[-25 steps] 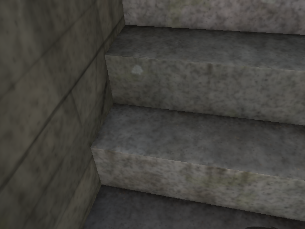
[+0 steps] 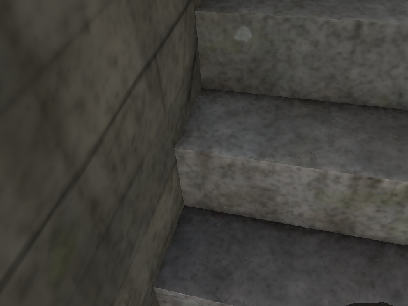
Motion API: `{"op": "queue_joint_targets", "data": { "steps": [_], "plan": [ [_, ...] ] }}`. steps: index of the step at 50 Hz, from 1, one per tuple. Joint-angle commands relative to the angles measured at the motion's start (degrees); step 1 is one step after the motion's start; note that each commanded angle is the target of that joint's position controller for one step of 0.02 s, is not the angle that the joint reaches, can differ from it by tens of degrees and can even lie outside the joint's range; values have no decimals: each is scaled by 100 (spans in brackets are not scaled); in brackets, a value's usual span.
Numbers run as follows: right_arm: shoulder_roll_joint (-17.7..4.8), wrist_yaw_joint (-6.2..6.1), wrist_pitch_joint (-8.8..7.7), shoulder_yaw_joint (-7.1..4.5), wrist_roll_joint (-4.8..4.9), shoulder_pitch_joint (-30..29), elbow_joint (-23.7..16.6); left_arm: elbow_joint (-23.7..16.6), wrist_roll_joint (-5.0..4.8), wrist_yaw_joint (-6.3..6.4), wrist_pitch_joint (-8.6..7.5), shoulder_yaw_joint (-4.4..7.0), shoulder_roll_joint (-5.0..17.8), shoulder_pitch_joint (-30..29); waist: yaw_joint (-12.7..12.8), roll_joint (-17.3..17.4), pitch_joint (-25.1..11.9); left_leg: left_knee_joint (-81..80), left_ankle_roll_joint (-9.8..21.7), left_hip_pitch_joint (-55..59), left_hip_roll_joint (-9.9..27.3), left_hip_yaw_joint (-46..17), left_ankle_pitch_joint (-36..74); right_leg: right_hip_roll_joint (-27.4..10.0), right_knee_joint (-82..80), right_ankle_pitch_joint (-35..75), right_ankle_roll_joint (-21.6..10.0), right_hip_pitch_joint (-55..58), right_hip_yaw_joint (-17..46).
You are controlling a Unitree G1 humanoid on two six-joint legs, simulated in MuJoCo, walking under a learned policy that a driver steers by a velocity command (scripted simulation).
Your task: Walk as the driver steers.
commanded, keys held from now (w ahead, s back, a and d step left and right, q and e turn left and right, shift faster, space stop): w+e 1.00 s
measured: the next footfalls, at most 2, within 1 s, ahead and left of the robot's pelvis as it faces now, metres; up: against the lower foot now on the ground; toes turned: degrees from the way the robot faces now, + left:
right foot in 0.66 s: +0.22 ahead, -0.19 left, +0.21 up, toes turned -22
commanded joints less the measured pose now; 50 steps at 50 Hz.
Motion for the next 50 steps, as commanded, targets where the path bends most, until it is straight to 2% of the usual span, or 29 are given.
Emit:
{"op": "queue_joint_targets", "data": {
  "steps": [1, 2, 5, 9, 10, 12, 16, 19, 21, 24, 25, 26, 27, 29, 30, 31, 32, 33, 34, 35, 36, 38, 39, 40, 41, 42, 46, 47, 50],
  "plan": [
    [356, 221, 57, 212, -66, 2090, 1087, -896, -203, 187, 296, -219, -313, -990, -318, 244, -311, -1685, 1652, 3299, 2270, -2163, 4666, -1, 4534, 549, 81, -4404, -250],
    [604, 243, -17, 351, 3, 1346, 945, -936, -312, 376, 347, -201, -35, -835, 70, -273, -312, -1702, 1486, 2711, 2362, -1658, 5051, -265, 4938, 571, 227, -4215, -59],
    [518, 239, -360, 539, 13, 844, 1405, -1107, -473, 731, 568, -458, -400, -421, 728, -47, 114, -2086, 962, 2014, 1995, -433, 4222, -173, 5856, 118, 143, -4863, 237],
    [101, 344, -393, 460, -2, 28, 1173, -999, -457, 642, 839, -399, -136, -291, 1141, 359, 319, -2459, 440, 528, 1474, 472, 1861, -308, 4783, 1208, 128, -4816, -305],
    [22, 304, -423, 454, 79, 280, 1219, -1131, -418, 666, 884, -384, 27, -783, 914, 491, 331, -2618, 360, 377, 1339, 444, 1141, -362, 4261, 1144, 212, -4872, -719],
    [-102, 233, -357, 442, -103, 1264, 1717, -1308, -455, 605, 1033, -520, -172, -1417, 415, 936, 602, -2783, 410, 1043, 1675, -100, 726, -487, 4883, 1249, 206, -6220, -764],
    [-214, 368, -470, 473, -293, 2781, 2447, -1356, -237, 628, 977, -769, -234, -2217, -278, 784, 649, -3104, 612, 3232, 2294, -633, 324, -755, 5034, 133, -24, -8219, -1024],
    [-117, 348, -481, 528, -423, 2238, 2350, -1259, -221, 615, 900, -817, -119, -2379, 16, 446, 627, -3440, 592, 2807, 2109, -73, 796, -1026, 4369, 463, -296, -7439, -1392],
    [-339, 260, -505, 521, -354, 2219, 2419, -1156, -109, 462, 850, -829, -39, -2282, 159, 887, 564, -3595, 642, 2212, 1969, 303, 1550, -941, 4400, 34, -584, -6169, -1656],
    [-509, 328, -359, 490, -429, 2030, 2480, -1016, 72, 300, 1006, -1002, -356, -2061, 444, 181, 882, -3510, 735, 2871, 2105, 631, 3294, -1066, 3533, 192, -906, -6144, -1550],
    [-669, 345, -339, 463, -357, 1442, 2288, -1009, 79, 252, 1078, -998, -261, -2002, 739, 174, 630, -3560, 877, 2274, 2100, 760, 4847, -926, 2804, 265, -946, -4972, -1655],
    [-816, -895, -704, 119, 859, 1079, 1584, -1149, 209, 950, 848, -868, -921, -1948, 1040, -556, 993, -3125, 49, 1864, 1894, 1356, 7403, -547, 1860, -705, -649, -2670, -2284],
    [-917, -1279, -827, 198, 1108, 919, 1384, -1077, 318, 1060, 820, -834, -563, -1863, 1106, -816, 595, -2394, 37, 1583, 2026, 1084, 10117, -67, 893, -658, -565, -1364, -2674],
    [-1181, -1260, -898, 50, 1163, 1416, 1125, -1133, 212, 1231, 569, -617, -84, -1287, 939, 46, -738, 182, 152, 2273, 1975, 498, 11890, 683, -1119, -778, -614, 486, -2127],
    [-750, -1039, -1132, 219, 1067, 1996, 1081, -1419, 219, 1250, 706, -600, 169, -1900, 352, 437, -1258, 929, 43, 1342, 1761, 110, 10299, 548, -1684, -797, -627, 1688, -1164],
    [-1088, -828, -1299, 190, 690, 1681, 950, -1518, 140, 1276, 739, -471, 264, -1090, 773, 999, -1935, 2480, 229, -99, 1221, -204, 7261, 209, -2188, -1655, -543, 3271, 130],
    [-695, -722, -1281, 184, 394, 1288, 633, -1313, 108, 1277, 813, -223, 688, -1061, 552, 238, -2140, 4061, 186, -930, 799, -806, 3180, -20, -3132, -1557, -581, 3498, 1104],
    [55, -768, -1169, 287, 275, 625, 396, -1126, 368, 1167, 782, -3, 958, -836, 658, 39, -1669, 5663, 136, -1382, 673, -1411, 2316, -49, -3357, -1643, -617, 3028, 838],
    [926, -860, -1074, 504, 230, -36, 215, -775, 569, 1008, 687, 14, 886, -696, 731, -734, -628, 7886, 161, -2431, 534, -1611, 1692, -61, -3527, -459, -772, 2255, 419],
    [1017, -984, -949, 512, 236, 140, -117, -1107, 643, 989, 697, 146, 1089, -1259, 464, -966, -669, 9097, 73, -3326, 122, -1732, 2112, -890, -4751, -1791, -1041, 1721, 1624],
    [888, -1018, -814, 524, 196, -240, -495, -1073, 541, 992, 560, 85, 734, -1529, 303, -872, 283, 9364, -27, -3676, 166, -1683, 1857, -1064, -5363, -2974, -878, 403, 2443],
    [847, -1037, -704, 583, -48, -333, -735, -710, 313, 1026, 280, -12, 263, -1497, -187, -182, 1458, 8897, -135, -4135, 330, -1697, 1720, -724, -5443, -2853, -587, -583, 1939],
    [-626, -436, -529, 127, 387, 985, 32, -1263, 220, 453, -33, -365, -212, -1243, 247, 626, 1413, 7944, 43, -3707, -65, -3109, 2160, -622, -5384, -2531, -745, -1301, 2102],
    [-922, -225, -474, -13, 256, 1074, 111, -1316, 16, 371, -195, -163, 229, -1733, -80, -133, 1267, 7879, -36, -3649, 125, -2689, 2000, -801, -5560, -2420, -973, -1517, 2032],
    [-943, -155, -373, -39, 170, 893, -33, -1273, 23, 416, -261, -76, 719, -2106, -294, -344, 936, 7623, -86, -3446, 92, -2307, 1975, -695, -5827, -2196, -1115, -1528, 1709],
    [-803, -90, -323, 23, 97, 885, 89, -1098, -34, 493, -240, -74, 812, -1757, -155, -886, 704, 8963, -117, -3813, -130, -1944, 1509, -805, -5912, -1826, -1372, -1005, 1852],
    [176, -207, -403, 455, -2, 158, -244, 32, 288, 531, -303, -343, 204, 784, 346, -676, 694, 10983, 423, -6906, -326, -2300, 838, -900, -5307, -1035, -939, 1997, 2125],
    [241, -250, -428, 472, -111, 176, -349, 20, 281, 467, -378, -398, 128, 740, 200, -712, 586, 10973, 394, -6668, -152, -2060, 943, -775, -5272, -937, -826, 1849, 1959],
    [92, -334, -344, 507, -75, 68, -481, -66, 252, 473, -520, -352, 512, 659, 138, -688, 742, 10444, 57, -6465, 114, -1364, 969, -608, -5563, -760, -779, 1411, 1699]
  ]
}}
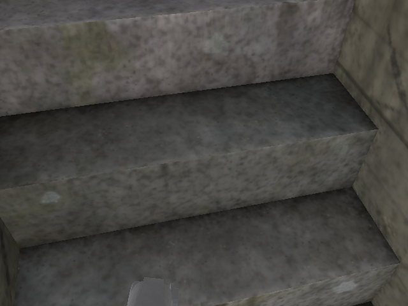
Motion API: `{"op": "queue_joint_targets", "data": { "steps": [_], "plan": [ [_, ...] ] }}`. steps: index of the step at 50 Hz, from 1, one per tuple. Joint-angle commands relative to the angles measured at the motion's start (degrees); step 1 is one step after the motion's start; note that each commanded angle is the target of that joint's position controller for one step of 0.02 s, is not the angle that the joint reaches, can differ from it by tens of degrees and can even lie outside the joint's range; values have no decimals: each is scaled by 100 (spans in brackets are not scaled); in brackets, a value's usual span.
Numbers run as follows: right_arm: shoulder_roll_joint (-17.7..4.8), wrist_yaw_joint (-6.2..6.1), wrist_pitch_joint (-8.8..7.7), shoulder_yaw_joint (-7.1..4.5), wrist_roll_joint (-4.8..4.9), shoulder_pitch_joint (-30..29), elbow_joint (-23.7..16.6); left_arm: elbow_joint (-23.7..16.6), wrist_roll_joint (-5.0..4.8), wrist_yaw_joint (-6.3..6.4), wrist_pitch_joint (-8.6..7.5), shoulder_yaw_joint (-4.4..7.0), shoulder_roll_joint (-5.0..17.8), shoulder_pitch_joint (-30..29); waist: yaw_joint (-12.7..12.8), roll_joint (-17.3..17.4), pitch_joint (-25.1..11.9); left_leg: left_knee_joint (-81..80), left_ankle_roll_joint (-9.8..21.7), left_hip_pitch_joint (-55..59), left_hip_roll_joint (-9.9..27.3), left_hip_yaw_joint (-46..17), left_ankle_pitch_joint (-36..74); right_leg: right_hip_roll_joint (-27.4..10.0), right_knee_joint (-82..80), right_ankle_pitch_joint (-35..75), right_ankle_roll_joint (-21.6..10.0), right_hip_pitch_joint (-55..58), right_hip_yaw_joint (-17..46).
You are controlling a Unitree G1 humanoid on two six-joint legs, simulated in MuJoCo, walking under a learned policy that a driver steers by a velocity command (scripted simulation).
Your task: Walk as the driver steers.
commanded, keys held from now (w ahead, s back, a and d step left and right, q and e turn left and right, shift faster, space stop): w+e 0.02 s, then w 0.96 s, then w+q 0.02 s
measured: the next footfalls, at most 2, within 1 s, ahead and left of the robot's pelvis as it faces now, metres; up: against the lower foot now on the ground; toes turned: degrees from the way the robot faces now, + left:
left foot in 0.22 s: +0.22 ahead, +0.17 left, +0.21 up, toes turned -10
right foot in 0.68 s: +0.29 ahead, -0.16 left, +0.21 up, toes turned -13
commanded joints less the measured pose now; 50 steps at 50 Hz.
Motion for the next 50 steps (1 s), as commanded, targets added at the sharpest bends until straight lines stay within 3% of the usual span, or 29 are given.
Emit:
{"op": "queue_joint_targets", "data": {
  "steps": [1, 5, 7, 10, 11, 12, 13, 14, 15, 17, 19, 24, 29, 31, 32, 33, 34, 35, 36, 37, 39, 40, 41, 42, 44, 47, 48, 49, 50],
  "plan": [
    [-326, -60, -17, -1, 77, -737, -753, -38, 109, -8, -149, -8, 529, 699, 52, -217, 414, -61, -228, -1174, 326, 338, -57, -1170, -1646, -517, -944, 779, 2167],
    [-348, -134, 56, 122, 176, -1361, -1188, -97, 172, -4, -101, -44, 835, 965, 196, -287, 585, -1984, -305, -1219, 675, 244, -535, -1720, -2219, 36, -1131, 1100, 2622],
    [-299, 36, 295, 252, 52, -2120, -1616, -432, -329, -182, 142, 26, 1110, 180, -123, -422, 363, -5070, -422, 2584, 307, 1264, -2951, -1764, -3451, 682, -1547, -1626, 2160],
    [-556, 233, 337, 111, 95, -513, -1167, -610, -565, -318, 190, 323, 1945, -282, -929, -828, -707, -7084, -597, 4507, -732, 1800, -1741, -2119, -2429, 8182, -1743, 594, 1349],
    [-917, 204, 96, 16, 413, -44, -619, -155, -43, -398, 104, 116, 1253, 849, -133, -177, -1783, -7409, 111, 6882, -295, 632, -1529, -1770, -969, 9941, -1402, -653, 1091],
    [-1185, 81, 162, -123, 321, 1255, -352, -139, 203, -449, 146, 65, 1213, 531, -1083, 577, -2671, -8879, 735, 7680, 151, -1548, -2953, -1172, 578, 8705, -1106, -1420, 822],
    [-1476, 12, 217, -258, -39, 2319, -89, -33, 235, -487, 386, 100, 848, -49, -1639, 1910, -2130, -10702, 1591, 7218, 1371, -4015, -3329, -646, 3340, 3229, -402, -2056, 592],
    [-1660, -141, 19, -281, 87, 2331, 37, -441, -99, -409, 436, 75, 669, -531, -1525, 1838, -1179, -11575, 1341, 6740, 1663, -5414, -5514, -640, 5100, 2927, -258, -3340, 813],
    [-1595, -172, -97, -302, 246, 2013, 214, -620, -321, -184, 360, 49, 626, -1091, -1270, 1928, -212, -11232, 1157, 6052, 1546, -4813, -5486, -580, 6473, 2668, -255, -4084, 520],
    [-529, -120, -232, -98, 319, 1375, 488, -685, -146, 18, 270, 19, 589, -1397, -673, 373, -71, -10470, 952, 5998, 1155, -2870, -4155, -452, 7069, 1887, -297, -4547, 553],
    [241, -182, -318, 112, 230, 539, 586, -754, -55, 52, 307, -115, 232, -1388, -180, 250, 152, -10501, 715, 5028, 895, -1891, -3498, -699, 6586, 1373, -309, -4300, 373],
    [-575, -241, -623, -34, 32, 514, 732, -1104, 12, -192, 378, -126, 472, -2101, -162, 741, 158, -11348, 504, 4196, 756, -1529, -3538, -1214, 6203, 2212, -20, -4331, -453],
    [-1099, -136, -832, -164, 168, -563, -4, -1174, 24, -162, 381, 192, 1021, -2334, 0, 1026, 421, -12279, 198, 2310, 709, -400, -2991, -1315, 2969, 1845, 464, 328, -1278],
    [-1356, -63, -790, -225, 308, -334, 175, -1295, 190, 85, 307, 180, 893, -2214, 104, 1361, 663, -11966, 427, 4372, 1302, -961, -2848, -1230, 1373, 890, 443, 45, -1122],
    [-1261, -766, -415, -497, 449, 362, 918, -1436, -553, 342, 535, 131, 151, -1373, 446, 1612, 708, -11762, 741, 4534, 1122, -1058, -2590, -1220, -613, -740, 336, 650, -1199],
    [-1189, -939, -281, -479, 394, 1056, 1046, -1172, -596, 445, 510, 163, 208, -646, 569, 738, 488, -10101, 640, 5127, 935, -864, -1465, -743, -1403, -853, 375, 1547, -1363],
    [-541, -945, -303, -355, 268, 1098, 912, -968, -316, 522, 389, 142, 330, -461, 346, -189, 521, -8012, 395, 5311, 585, -65, 111, -764, -1439, -446, 627, 1387, -1092],
    [116, -816, -496, -221, 476, 1323, 595, -908, -112, 593, 323, 303, 1058, 119, 141, -1412, 263, -5726, -35, 2860, 13, 540, -825, -2313, -1903, 3, 134, 2699, 1740],
    [-206, -758, -665, -396, 461, 861, 542, -738, -131, 614, 261, 563, 1295, 748, 639, -1374, -412, -3561, -162, 1981, -159, 180, -995, -2960, -3223, -1026, -91, 2906, 3643],
    [125, -773, -765, -319, 242, 264, 401, -685, -93, 663, 109, 470, 974, 319, 385, -836, 33, -1801, -145, 1024, -12, -168, -435, -2935, -3322, -1734, -26, 2715, 3819],
    [681, -743, -716, -21, 77, -1515, -302, -118, 3, 763, 34, 360, 451, -90, 208, -170, 955, -749, -88, -141, 219, 6, 141, -2446, -2598, -1304, -114, 1733, 2004],
    [714, -730, -606, 46, 146, -1533, -368, 155, -15, 822, -26, 255, -9, 111, 172, -54, 969, -424, 50, -373, 255, -9, 172, -2315, -2530, -902, -97, 1716, 1622],
    [-15, -81, -210, -111, 646, 35, 53, 141, 72, 296, 209, -141, -556, 272, 65, -272, 275, 145, 792, -1089, 20, -1145, 378, -2562, -2374, -687, -1044, 1795, 2817],
    [903, -516, -325, 61, 204, -1464, -272, 686, -68, 622, 17, 232, -318, 274, 2, 436, 1033, 492, 371, -925, 39, -219, -48, -2292, -2560, -489, -154, 1804, 1111],
    [831, -727, -347, 142, 435, -1267, -319, 825, -166, 750, -166, 154, -163, 152, -222, 214, 868, 551, 310, -810, 46, -133, -304, -2199, -2718, 75, -161, 1377, 626],
    [472, -689, -141, 183, 378, -2276, -797, 986, -232, 848, -131, 37, -57, -48, -329, 728, 1151, -1748, 80, 330, 434, 591, -455, -1827, -3642, 746, -68, 225, -333],
    [-954, -225, 275, -56, 678, -1277, -1142, 519, 428, 233, 8, -210, -181, 67, -453, 576, -677, -2498, 905, -194, 684, -286, -321, -1959, -3063, 19, -806, 595, 792],
    [-829, -82, 455, -59, 490, -1182, -1012, 686, 430, -79, 122, -143, 139, 248, -488, 6, 64, -2450, 972, -601, 599, -375, -683, -2169, -3609, 153, -943, 731, 676],
    [1104, -418, 269, 329, 373, -2685, -879, 972, -304, 804, 35, 102, 318, 769, 195, 358, 834, -2374, 312, 385, 324, 1835, -738, -2252, -4652, 1329, -607, 1165, -266]
  ]
}}
Over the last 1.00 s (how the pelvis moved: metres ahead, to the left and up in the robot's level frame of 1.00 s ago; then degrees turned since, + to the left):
0.21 -0.11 0.21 -31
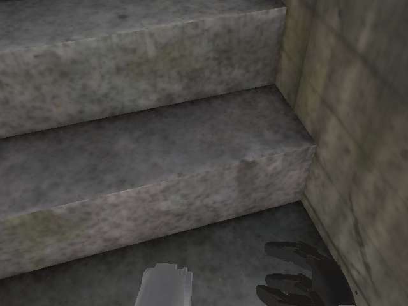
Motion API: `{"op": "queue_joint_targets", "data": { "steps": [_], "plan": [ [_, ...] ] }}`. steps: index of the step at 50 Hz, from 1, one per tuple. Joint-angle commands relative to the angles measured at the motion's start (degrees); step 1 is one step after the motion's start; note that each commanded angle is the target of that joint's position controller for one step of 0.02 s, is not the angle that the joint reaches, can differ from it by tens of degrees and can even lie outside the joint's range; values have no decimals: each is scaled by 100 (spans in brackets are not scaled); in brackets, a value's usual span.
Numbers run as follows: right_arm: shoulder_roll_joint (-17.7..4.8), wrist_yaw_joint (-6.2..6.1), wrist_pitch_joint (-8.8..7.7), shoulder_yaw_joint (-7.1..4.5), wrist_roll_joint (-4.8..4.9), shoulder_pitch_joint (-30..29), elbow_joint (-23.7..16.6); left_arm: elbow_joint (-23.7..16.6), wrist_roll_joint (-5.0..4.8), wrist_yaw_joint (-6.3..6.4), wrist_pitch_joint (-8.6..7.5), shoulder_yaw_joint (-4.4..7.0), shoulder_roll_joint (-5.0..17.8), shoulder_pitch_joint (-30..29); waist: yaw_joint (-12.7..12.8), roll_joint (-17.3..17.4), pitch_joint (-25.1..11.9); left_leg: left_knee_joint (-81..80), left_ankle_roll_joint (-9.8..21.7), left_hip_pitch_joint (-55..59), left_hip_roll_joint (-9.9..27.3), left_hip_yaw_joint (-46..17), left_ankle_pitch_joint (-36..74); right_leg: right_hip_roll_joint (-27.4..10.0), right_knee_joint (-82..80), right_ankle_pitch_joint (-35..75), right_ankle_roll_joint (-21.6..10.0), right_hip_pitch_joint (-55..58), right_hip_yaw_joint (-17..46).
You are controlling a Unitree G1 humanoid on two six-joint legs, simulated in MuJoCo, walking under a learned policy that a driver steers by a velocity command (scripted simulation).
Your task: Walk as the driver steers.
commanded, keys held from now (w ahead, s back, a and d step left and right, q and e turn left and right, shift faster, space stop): w+q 0.18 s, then q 0.36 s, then w+q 0.46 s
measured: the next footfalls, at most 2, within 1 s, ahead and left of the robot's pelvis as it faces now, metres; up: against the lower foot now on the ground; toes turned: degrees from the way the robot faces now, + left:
left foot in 0.12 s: +0.14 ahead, +0.15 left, +0.21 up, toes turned -2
right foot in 0.56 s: +0.27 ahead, -0.08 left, +0.21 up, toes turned +9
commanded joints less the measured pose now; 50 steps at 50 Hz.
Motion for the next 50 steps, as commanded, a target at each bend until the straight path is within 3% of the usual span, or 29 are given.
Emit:
{"op": "queue_joint_targets", "data": {
  "steps": [1, 3, 5, 6, 8, 9, 10, 12, 13, 14, 16, 19, 23, 25, 28, 29, 30, 31, 34, 38, 39, 42, 43, 44, 46, 47, 48, 49, 50],
  "plan": [
    [-949, 335, 303, -92, 83, -488, -768, -487, 174, -472, 69, -134, 696, -306, -566, -489, -226, -1878, 519, 1152, 253, -305, -1395, -1584, -2338, 1263, -1266, -919, 1565],
    [-1247, 720, 318, -310, -143, 157, -328, -738, -96, -907, 46, -65, 1492, -1047, -1142, -947, -549, -1812, 126, 2352, -306, 583, -660, -1889, -1728, 6473, -1802, -723, 743],
    [-1356, 686, 203, -337, -115, 744, -287, -730, -303, -856, -83, 267, 2424, -888, -1221, -1412, -1621, -4289, -359, 2933, -917, 873, -1704, -2159, -311, 11757, -2037, 1702, 564],
    [-1391, 653, 164, -374, -43, 670, -279, -691, -179, -840, -62, 345, 2503, -644, -1014, -1633, -1573, -5279, -386, 3238, -1127, 1009, -1676, -2116, 174, 12358, -2056, 2170, 436],
    [-1874, 533, 266, -560, -98, 2875, 528, -726, 420, -1042, 136, 349, 1963, -436, -1063, -627, -2283, -6481, 513, 5845, -795, -1358, 1292, -1660, 2593, 10570, -1668, 152, 459],
    [-2195, 378, 280, -691, -264, 4083, 1030, -798, 447, -1280, 341, 282, 1217, -1088, -1402, 742, -1766, -8783, 1514, 6731, 208, -4252, 1122, -508, 4583, 3373, -1132, -2492, 663],
    [-1482, -138, 100, -813, -253, 1964, 1327, -2032, 71, -310, -21, 332, 753, -2191, -720, 1499, -860, -8997, 1397, 6188, 108, -4412, -1460, 218, 7181, 1051, -474, -3113, 806],
    [-1507, -227, -156, -796, -217, 1734, 1629, -2901, 118, 226, -13, 54, -64, -2638, -523, 610, 720, -9338, 877, 5340, 41, -3681, -1510, 310, 9136, 236, -226, -4694, 1113],
    [-988, 368, -455, -597, 81, 2913, 2091, -2090, -330, -328, 194, 115, 501, -2444, -697, 514, -107, -8443, 427, 6627, 131, -3372, -526, 426, 9076, 604, -597, -6053, 2298],
    [-939, 583, -559, -587, 102, 3057, 2316, -2299, -261, -392, 157, 147, 561, -2691, -537, 371, 273, -8439, 227, 6590, 194, -3043, 574, 279, 8953, -25, -786, -6313, 1991],
    [-798, 579, -686, -517, 97, 2730, 2354, -2365, -127, -345, 71, 60, 387, -2759, -153, -395, 44, -8736, 12, 6287, 4, -2219, 1658, -132, 7732, 355, -668, -5982, 1207],
    [-1801, 487, -743, -789, 62, 473, 997, -3097, -340, -198, 87, 207, 811, -3491, 366, -133, -335, -9523, -226, 3914, -32, -1716, 3156, -332, 7446, -278, 40, -3379, 635],
    [-1723, 234, -790, -872, 300, 2955, 1626, -3797, -81, 24, 78, 193, 766, -4608, -499, 30, -484, -9025, -24, 7375, 146, -2264, 5178, -130, 5679, -1330, 712, -5108, 217],
    [-1789, 171, -819, -1001, 187, 2285, 1078, -3838, -83, 158, 93, 339, 896, -3879, -207, 279, -987, -8539, -279, 6988, -256, -1972, 7538, 226, 2687, -427, 453, -2331, 129],
    [-1508, 482, -494, -1151, 341, 2681, 1158, -2945, -403, 188, 154, 612, 808, -2049, 106, -339, -130, -6796, -429, 5585, -915, -1615, 3503, 25, -1797, 3718, 290, 1793, 126],
    [-524, 681, -442, -895, 243, 3578, 1069, -2738, -201, 149, 183, 692, 1068, -1065, -336, -1532, -1346, -3814, -926, 3134, -1235, -884, -1163, -1936, 815, 9168, -1408, 4456, 1284],
    [-519, 769, -384, -756, -82, 4167, 1203, -2593, 62, -108, 285, 702, 1411, -977, -667, -1587, -1867, -353, -947, 1784, -860, -886, -2242, -3061, 1291, 10022, -2194, 4198, 2021],
    [-639, 691, -315, -728, 5, 3394, 978, -2365, 266, -301, 302, 629, 1239, -961, -445, -909, -1186, 1492, -965, 419, -788, -824, -2292, -2953, 838, 8253, -2075, 3301, 1883],
    [-659, 260, -187, -678, 48, 1144, 6, -1380, 108, -711, 184, 91, 113, -937, -735, -306, -275, 1775, -89, -1004, -438, -737, -2882, -2181, -204, 4668, -1353, 1921, 913],
    [-1168, 269, 491, -507, -182, -52, -799, -1364, 273, -849, 220, 390, 1390, -2400, -1269, -254, -330, -1997, 184, 1386, 235, 120, -1401, -1507, -2519, 555, -1230, -1194, 234],
    [-947, 538, 737, -309, -222, -281, -820, -1353, 146, -1028, 418, 571, 2047, -2445, -1385, -833, -86, -1929, 99, 2175, -124, 546, -2436, -1913, -3364, 1183, -1756, -1919, 406],
    [-875, 806, 903, -284, -201, 1202, 257, -1566, 101, -1104, 381, 329, 1728, -2418, -1694, -568, -664, -1838, 219, 1596, -296, 822, -1211, -2162, -1934, 5920, -1703, 139, -347],
    [-333, 186, 417, -399, -521, 1250, 165, -1851, -675, 333, -42, 616, 1734, -2010, -1173, -370, -356, -2725, 69, 2939, -541, 1527, -2211, -1567, -1024, 8858, -642, 1067, -1430],
    [-365, 67, 275, -297, -488, 1256, 217, -1808, -886, 746, -144, 472, 1825, -1499, -1135, 19, -892, -3779, -16, 3919, -940, 1672, -2702, -1801, -228, 10454, -752, 1027, -1014],
    [-770, -52, 270, -402, -424, 1903, 144, -2122, -824, 791, -142, 565, 2198, -1394, -1304, -536, -1682, -5969, -73, 5580, -1599, 1048, -2950, -2120, 1994, 10919, -1059, 1256, -747],
    [-1248, -114, 343, -603, -449, 2040, 167, -2577, -647, 553, -170, 522, 1934, -1798, -1390, -445, -1445, -6856, 284, 6123, -1394, -578, -2716, -1769, 2975, 8428, -933, -86, -422],
    [-2277, -194, 459, -941, -503, 1742, 295, -3042, -430, 261, -194, 370, 1415, -2530, -1200, 1695, -1164, -8907, 1098, 6541, -151, -4525, -4704, -295, 5207, 2350, -413, -2510, -181],
    [-2170, -177, 271, -1044, -404, 1819, 150, -3350, -18, 92, -221, 328, 1102, -3437, -1545, 688, -568, -10295, 1372, 6267, 87, -5850, -4066, 245, 8503, 1121, -247, -3621, 1175],
    [-2001, -174, 143, -1002, -498, 1890, 390, -3668, -17, 159, -219, 223, 507, -3420, -1311, 443, -23, -10245, 1312, 6188, 203, -5634, -2695, 411, 10604, 638, -92, -4669, 1489]
  ]
}}
Over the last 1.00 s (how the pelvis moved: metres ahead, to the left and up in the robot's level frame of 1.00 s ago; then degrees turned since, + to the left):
0.30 -0.06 0.24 -7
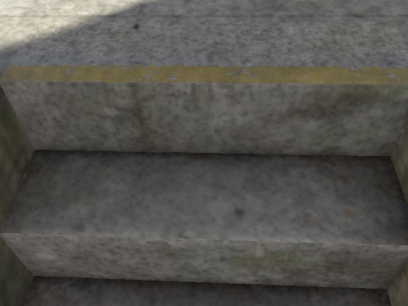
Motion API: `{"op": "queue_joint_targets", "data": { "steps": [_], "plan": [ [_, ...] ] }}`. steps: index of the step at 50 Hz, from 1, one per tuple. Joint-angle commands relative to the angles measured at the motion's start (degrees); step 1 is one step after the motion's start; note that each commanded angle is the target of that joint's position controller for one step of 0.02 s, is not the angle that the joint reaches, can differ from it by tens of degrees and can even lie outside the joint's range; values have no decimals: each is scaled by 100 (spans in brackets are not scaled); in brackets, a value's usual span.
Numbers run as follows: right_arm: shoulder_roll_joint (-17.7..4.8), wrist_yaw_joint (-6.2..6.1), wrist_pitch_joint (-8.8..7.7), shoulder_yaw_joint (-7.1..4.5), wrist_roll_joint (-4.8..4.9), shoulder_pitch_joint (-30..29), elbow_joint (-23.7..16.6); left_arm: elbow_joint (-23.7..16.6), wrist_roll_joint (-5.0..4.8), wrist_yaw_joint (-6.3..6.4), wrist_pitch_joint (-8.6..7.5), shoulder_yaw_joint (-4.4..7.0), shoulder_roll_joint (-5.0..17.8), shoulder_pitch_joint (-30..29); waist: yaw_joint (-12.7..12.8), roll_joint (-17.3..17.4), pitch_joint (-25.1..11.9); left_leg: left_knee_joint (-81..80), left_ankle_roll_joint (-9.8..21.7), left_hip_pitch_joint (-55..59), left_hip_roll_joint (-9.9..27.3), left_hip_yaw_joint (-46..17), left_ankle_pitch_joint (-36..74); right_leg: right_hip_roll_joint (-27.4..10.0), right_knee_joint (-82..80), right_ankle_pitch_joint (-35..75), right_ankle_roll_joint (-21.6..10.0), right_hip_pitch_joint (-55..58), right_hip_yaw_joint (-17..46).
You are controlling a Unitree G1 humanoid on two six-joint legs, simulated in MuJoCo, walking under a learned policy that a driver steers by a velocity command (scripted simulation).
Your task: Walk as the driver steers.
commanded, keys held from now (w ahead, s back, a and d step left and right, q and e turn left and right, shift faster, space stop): w+q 0.18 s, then w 0.74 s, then w+e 0.08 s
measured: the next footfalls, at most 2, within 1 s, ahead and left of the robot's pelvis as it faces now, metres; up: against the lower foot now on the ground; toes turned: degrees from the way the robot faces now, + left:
right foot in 0.36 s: +0.33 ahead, -0.11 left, +0.21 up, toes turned +7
left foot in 0.80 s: +0.55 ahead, +0.27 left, +0.42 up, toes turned +20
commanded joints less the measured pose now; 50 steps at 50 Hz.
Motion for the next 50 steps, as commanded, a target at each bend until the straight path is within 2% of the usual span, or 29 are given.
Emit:
{"op": "queue_joint_targets", "data": {
  "steps": [1, 3, 4, 6, 8, 11, 14, 15, 17, 18, 19, 20, 21, 22, 23, 26, 30, 35, 36, 38, 40, 41, 42, 43, 44, 45, 47, 48, 50],
  "plan": [
    [-1220, -112, -373, -516, -20, 1078, 229, -1825, 267, -6, -239, -232, -592, -1639, -294, 629, 502, -5361, 1256, 2385, 1382, -5617, 226, 1080, 6342, -1096, 108, -3952, 826],
    [-761, -83, -577, -455, 80, 1719, 924, -2175, 504, 172, -272, -415, -764, -2292, -388, 100, 1053, -4996, 651, 2849, 801, -4483, 1506, 902, 6565, -1609, 20, -4867, 581],
    [243, 414, -663, 91, 335, 2454, 1505, -1239, 315, -390, 56, -222, -68, -1457, -308, -642, 259, -3973, 805, 3775, 1181, -4379, 2869, 1131, 5906, -937, -410, -5996, 1601],
    [263, 611, -788, 169, 157, 3236, 2033, -1206, 558, -491, 85, -289, -212, -1699, -8, -79, 118, -3950, 774, 4357, 1318, -3815, 4469, 965, 6251, -1556, -587, -6713, 1028],
    [41, 530, -875, 90, 27, 4316, 2479, -1425, 438, -618, 52, -413, -258, -2448, -143, 701, -248, -4309, 826, 4591, 1357, -3665, 3991, 942, 7458, -2657, -770, -7321, 707],
    [-439, 763, -804, -6, -573, 3612, 2493, -2002, 94, -701, 196, -606, -516, -3086, 493, 131, 406, -5319, 339, 2319, 875, -3084, 2808, 543, 6126, -1090, -1128, -6333, 320],
    [-269, 904, -898, 213, -223, 2762, 2439, -2762, -101, -664, 667, -740, -631, -4810, 455, 420, 481, -7459, 1146, -1005, 1519, -2992, 5750, 533, 3676, -1068, -582, -2471, -529],
    [-597, 1014, -931, 209, -47, 2720, 2478, -2600, -229, -824, 718, -640, -470, -4255, 798, 800, 25, -6961, 1269, -773, 1723, -2786, 10362, 993, 3420, -1009, -352, -1586, -887],
    [-1283, 901, -1117, 12, 568, 3117, 2421, -2119, 41, -895, 956, -495, -220, -2888, 735, 935, -1153, -5801, 987, 2725, 2387, -2608, 14773, 1274, 612, -1878, 99, -1453, -988],
    [-1371, 877, -1081, -92, 618, 3589, 2585, -1939, 112, -819, 963, -364, -14, -2684, 415, 1150, -1328, -5374, 993, 4101, 2413, -2525, 15660, 1663, -817, -2289, 216, -1257, -1387],
    [-1491, 1047, -960, -214, 425, 3258, 2679, -1425, 43, -654, 941, -189, 123, -929, 1004, 1172, -1384, -3988, 637, 4048, 2335, -2329, 16353, 1477, -1763, -1909, -9, 71, -583],
    [-939, 1265, -859, 17, -81, 3697, 2738, -597, -349, -650, 895, -123, 444, 882, 925, -92, -3237, -2265, 197, 1947, 2010, -2584, 14514, 516, -2178, -1159, -1328, 3397, 2191],
    [-417, 1396, -796, 27, -191, 3010, 2973, -282, 58, -731, 929, -10, 738, 1699, 1381, -1996, -2709, 1488, -418, 563, 612, -2311, 5144, -1072, -3913, -779, -2434, 2983, 4936],
    [-683, 497, -904, -500, -89, 1490, 1242, 455, -301, -81, 440, 185, 365, 82, 487, -601, -1674, 2775, -676, 115, 422, -1501, 3324, -549, -3750, -4619, -1834, 1893, 3987],
    [-189, 913, -764, 27, 410, 1469, 1891, 120, 148, -369, 367, -103, 203, 115, 627, -645, 271, 4209, 170, -2342, 450, -2203, 4157, -747, -4353, -4429, -1314, 1087, 3828],
    [72, 777, -714, -20, 192, 1140, 1364, 753, 126, -712, 140, -420, -1095, -940, -210, 919, 610, 3860, 779, -2768, 535, -2251, 3211, -167, -4501, -3090, -844, 334, 1738],
    [219, 678, -654, 226, 412, 517, 1165, 1039, 389, -603, -110, -267, -469, -908, -369, -79, 740, 4782, 625, -2781, 1105, -1046, 1860, -310, -5705, -3388, -784, -520, 821],
    [-362, 448, -528, 476, 237, -1676, -87, 1493, 545, -630, -302, -349, -41, 677, 140, 181, 506, 2460, 590, -4101, 1954, -942, 2825, -802, -6063, -2732, -650, 1042, 1074],
    [-407, 536, -395, 422, 247, -1895, -259, 914, 335, -771, -253, -211, 395, -331, -182, -97, 552, 873, 422, -1684, 1953, 109, 2580, -575, -6738, -2259, -764, -867, 232],
    [-86, 783, -180, 513, 341, -2083, -286, 1296, 97, -996, -126, -93, 895, 730, -40, -942, 367, 1344, -245, -40, 1473, 351, 1216, -1168, -7538, -1991, -1006, -1037, 410],
    [-651, 695, -371, 179, 379, -608, 111, 1270, -44, -1034, -386, 16, 1261, 754, -680, -724, -257, 178, -342, 210, 779, 803, 1395, -823, -5760, 4811, -882, 1441, -423],
    [-917, 636, -422, 58, 271, -67, 318, 1500, -11, -1018, -451, 115, 1221, 1219, -585, -871, -943, -758, -73, 1345, 670, 264, 2565, -600, -4438, 6518, -696, 2032, -457],
    [-1220, 625, -388, 37, 476, 619, 606, 1519, 395, -1120, -480, 58, 641, 2147, -339, 205, -1959, -1778, 551, 3611, 1282, -1896, 2976, -149, -3041, 5053, -425, -14, 207],
    [-1776, 476, -250, -208, 234, 1905, 1161, 1386, 490, -1257, -362, -42, 54, 1786, -920, 1382, -2036, -4030, 854, 4759, 1950, -4050, 1387, 515, -1419, 991, -313, -1480, 645],
    [-2103, 554, -335, -422, 277, 2871, 1531, 1225, 239, -1294, -271, 182, 310, 1113, -1268, 1925, -1769, -5117, 1035, 4174, 2646, -5683, 307, 1215, 2493, 113, -149, -2186, 1427],
    [-1824, 514, -511, -359, 389, 2296, 1526, 1197, -64, -1138, -249, 244, 177, 653, -1081, 2013, -1149, -4973, 591, 3263, 2579, -5297, -469, 1036, 4017, 299, -149, -2941, 1712],
    [-796, 588, -570, -199, 458, 1331, 1700, 1085, -32, -846, -214, 68, -72, 389, -455, 878, -230, -4944, 449, 2473, 2546, -4734, -540, 918, 4946, 480, -195, -3790, 1550],
    [-112, 694, -550, -4, 338, 995, 1882, 994, -54, -739, -81, -36, -296, 54, -185, 298, -95, -5024, 370, 2159, 2566, -4443, -228, 828, 4912, 915, -448, -4029, 1538],
    [201, 852, -635, 72, 9, 411, 1745, 983, -21, -579, 120, -137, -386, 63, 311, -274, -47, -5080, 165, 1823, 2522, -3135, 956, 621, 4715, 912, -484, -4209, 1357]
  ]
}}
Over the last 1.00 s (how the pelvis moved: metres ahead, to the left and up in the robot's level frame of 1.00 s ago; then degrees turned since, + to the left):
0.33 0.10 0.28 26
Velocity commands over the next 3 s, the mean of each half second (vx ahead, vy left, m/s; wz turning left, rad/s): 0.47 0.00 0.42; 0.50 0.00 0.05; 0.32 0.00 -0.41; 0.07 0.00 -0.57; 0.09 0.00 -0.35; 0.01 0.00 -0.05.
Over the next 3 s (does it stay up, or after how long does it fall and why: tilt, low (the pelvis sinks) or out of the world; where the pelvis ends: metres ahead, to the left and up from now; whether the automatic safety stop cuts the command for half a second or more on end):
stays up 0.92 0.19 0.76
